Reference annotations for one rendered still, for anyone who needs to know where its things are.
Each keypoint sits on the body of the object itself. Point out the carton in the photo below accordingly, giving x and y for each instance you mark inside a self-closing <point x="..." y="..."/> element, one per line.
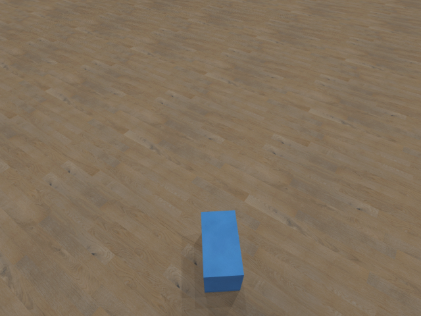
<point x="222" y="262"/>

